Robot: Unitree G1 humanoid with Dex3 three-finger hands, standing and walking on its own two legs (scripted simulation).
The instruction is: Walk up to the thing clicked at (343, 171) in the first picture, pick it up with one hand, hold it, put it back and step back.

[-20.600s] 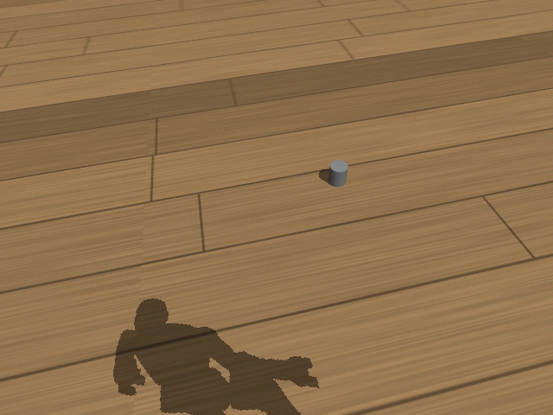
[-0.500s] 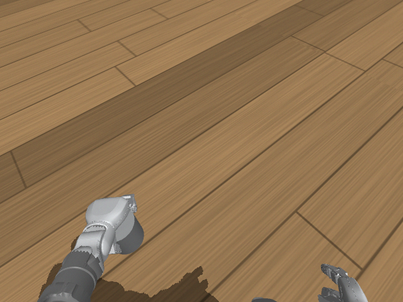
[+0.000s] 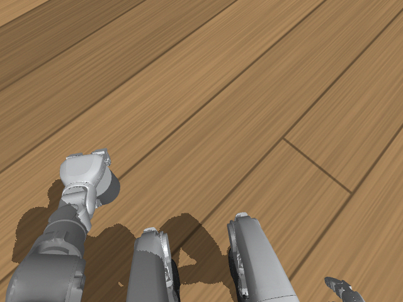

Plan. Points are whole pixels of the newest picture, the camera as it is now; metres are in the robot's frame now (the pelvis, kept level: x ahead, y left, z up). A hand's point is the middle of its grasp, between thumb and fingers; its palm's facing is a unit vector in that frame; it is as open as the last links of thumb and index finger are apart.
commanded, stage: crouch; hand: left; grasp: from above
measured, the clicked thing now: (97, 177) +0.42 +0.23 -0.18
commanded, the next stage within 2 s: lower in 1.10 s
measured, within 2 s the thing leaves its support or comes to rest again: neither
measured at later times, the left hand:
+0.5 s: hand (109, 194) +0.41 +0.24 -0.29, palm faces -0.45 -0.02 -0.90, open 11.2 cm
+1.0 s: hand (115, 196) +0.41 +0.24 -0.36, palm faces -0.45 -0.02 -0.89, open 11.2 cm
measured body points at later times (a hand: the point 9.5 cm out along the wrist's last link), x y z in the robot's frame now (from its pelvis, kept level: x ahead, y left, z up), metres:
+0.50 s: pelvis -0.01 -0.01 -0.13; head +0.21 +0.03 +0.27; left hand +0.43 +0.24 -0.24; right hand +0.07 -0.29 -0.25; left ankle +0.06 +0.11 -0.53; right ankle +0.07 -0.14 -0.53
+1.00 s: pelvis -0.03 -0.01 -0.19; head +0.20 +0.03 +0.20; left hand +0.43 +0.24 -0.30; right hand +0.02 -0.29 -0.31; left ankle +0.06 +0.11 -0.53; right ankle +0.07 -0.14 -0.53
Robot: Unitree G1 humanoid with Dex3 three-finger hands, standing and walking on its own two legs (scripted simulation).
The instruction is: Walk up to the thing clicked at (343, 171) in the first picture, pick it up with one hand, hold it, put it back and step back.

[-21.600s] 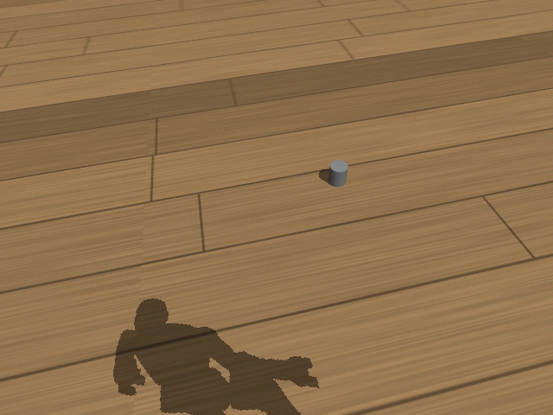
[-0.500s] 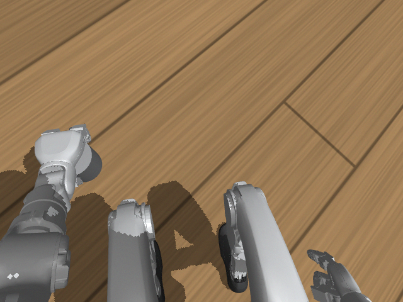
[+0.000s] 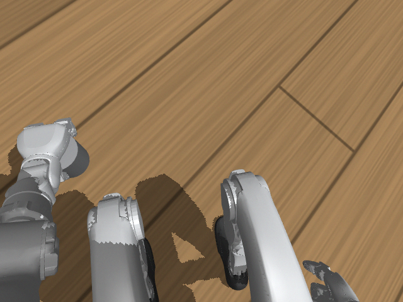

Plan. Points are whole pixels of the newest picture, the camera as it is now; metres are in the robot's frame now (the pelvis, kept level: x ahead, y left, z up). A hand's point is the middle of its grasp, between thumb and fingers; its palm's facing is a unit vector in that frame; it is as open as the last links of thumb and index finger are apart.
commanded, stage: crouch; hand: left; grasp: from above
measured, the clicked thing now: (63, 149) +0.46 +0.27 -0.21
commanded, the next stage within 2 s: lower in 0.10 s
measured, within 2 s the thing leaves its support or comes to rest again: rests again in 1.02 s
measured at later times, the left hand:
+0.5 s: hand (67, 160) +0.43 +0.26 -0.21, palm faces -0.48 -0.06 -0.88, open 11.2 cm
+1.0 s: hand (76, 158) +0.45 +0.26 -0.26, palm faces -0.46 -0.09 -0.88, open 11.2 cm
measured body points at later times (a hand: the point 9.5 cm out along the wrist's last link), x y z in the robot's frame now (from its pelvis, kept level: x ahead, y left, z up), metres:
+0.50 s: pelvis +0.00 +0.00 -0.04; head +0.23 +0.05 +0.35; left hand +0.45 +0.26 -0.16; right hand +0.05 -0.28 -0.15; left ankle +0.09 +0.12 -0.34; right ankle +0.10 -0.13 -0.34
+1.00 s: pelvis +0.01 +0.00 -0.07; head +0.25 +0.05 +0.31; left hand +0.47 +0.26 -0.21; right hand +0.04 -0.27 -0.17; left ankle +0.09 +0.12 -0.34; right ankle +0.10 -0.13 -0.34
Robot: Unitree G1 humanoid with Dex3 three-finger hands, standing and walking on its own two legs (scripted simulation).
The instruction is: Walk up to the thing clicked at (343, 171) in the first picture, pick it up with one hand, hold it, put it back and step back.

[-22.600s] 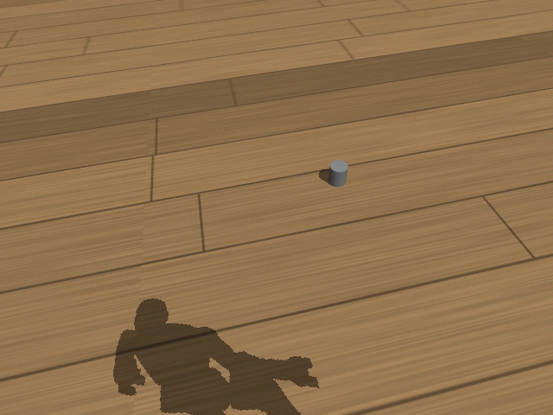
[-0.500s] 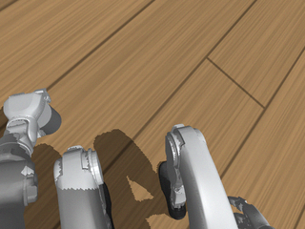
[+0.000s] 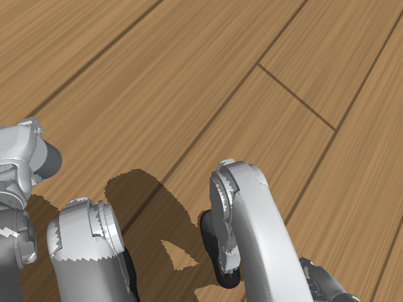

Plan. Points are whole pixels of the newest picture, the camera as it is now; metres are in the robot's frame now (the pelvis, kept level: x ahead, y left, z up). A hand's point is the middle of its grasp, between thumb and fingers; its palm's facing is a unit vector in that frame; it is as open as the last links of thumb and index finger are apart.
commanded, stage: rest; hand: left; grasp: from above
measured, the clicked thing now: (31, 150) +0.45 +0.28 -0.24
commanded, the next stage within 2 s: open in 0.26 s
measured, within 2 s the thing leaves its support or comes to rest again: rests again in 0.02 s
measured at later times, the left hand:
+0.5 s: hand (27, 160) +0.42 +0.28 -0.21, palm faces -0.46 -0.12 -0.88, open 11.4 cm
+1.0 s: hand (27, 159) +0.43 +0.28 -0.22, palm faces -0.44 -0.13 -0.89, open 13.3 cm
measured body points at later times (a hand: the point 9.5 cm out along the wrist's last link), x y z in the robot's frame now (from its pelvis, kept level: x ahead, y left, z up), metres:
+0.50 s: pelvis +0.00 +0.00 -0.01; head +0.24 +0.08 +0.36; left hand +0.44 +0.29 -0.16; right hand +0.04 -0.27 -0.10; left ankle +0.07 +0.13 -0.27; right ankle +0.10 -0.13 -0.27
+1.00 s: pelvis +0.00 +0.00 -0.01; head +0.24 +0.08 +0.36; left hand +0.45 +0.29 -0.17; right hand +0.04 -0.26 -0.10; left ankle +0.07 +0.13 -0.27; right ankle +0.10 -0.13 -0.27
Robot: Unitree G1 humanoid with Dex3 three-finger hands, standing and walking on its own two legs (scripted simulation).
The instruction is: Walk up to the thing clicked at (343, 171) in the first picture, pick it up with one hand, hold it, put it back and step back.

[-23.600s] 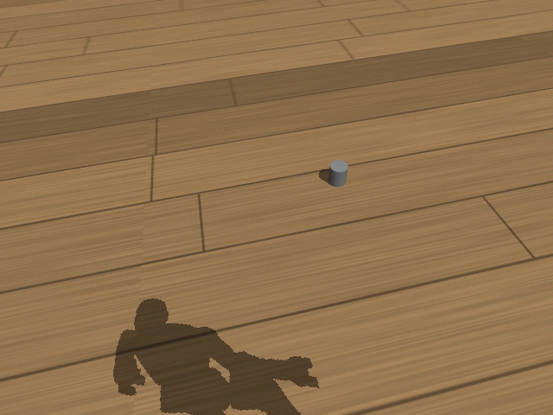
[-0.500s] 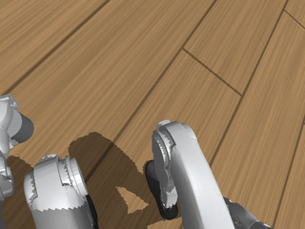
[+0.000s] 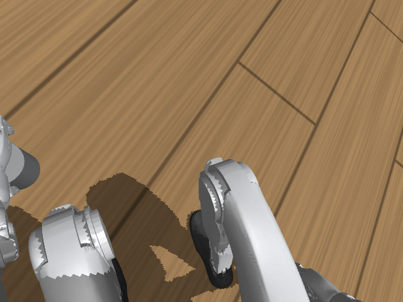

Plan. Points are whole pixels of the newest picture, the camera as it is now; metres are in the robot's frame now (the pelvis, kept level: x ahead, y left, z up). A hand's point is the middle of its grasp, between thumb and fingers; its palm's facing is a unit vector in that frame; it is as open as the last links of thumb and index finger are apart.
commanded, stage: open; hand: left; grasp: from above
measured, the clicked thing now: (6, 159) +0.44 +0.30 -0.24
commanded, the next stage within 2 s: withdraw in 0.14 s
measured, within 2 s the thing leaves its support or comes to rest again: neither
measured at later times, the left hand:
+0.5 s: hand out of the picture +0.43 +0.30 -0.18, palm faces -0.34 -0.11 -0.93, open 14.0 cm
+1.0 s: hand out of the picture +0.39 +0.32 -0.03, palm faces -0.48 -0.08 -0.87, open 14.2 cm
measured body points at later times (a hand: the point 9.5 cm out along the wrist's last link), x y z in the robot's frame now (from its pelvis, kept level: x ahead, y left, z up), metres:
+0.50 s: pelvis +0.00 +0.00 +0.01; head +0.23 +0.09 +0.38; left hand +0.44 +0.30 -0.13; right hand +0.06 -0.27 -0.08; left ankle +0.07 +0.13 -0.26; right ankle +0.10 -0.12 -0.26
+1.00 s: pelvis -0.02 -0.01 +0.10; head +0.18 +0.06 +0.50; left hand +0.41 +0.32 +0.02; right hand +0.12 -0.29 -0.01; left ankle +0.06 +0.13 -0.26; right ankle +0.10 -0.13 -0.26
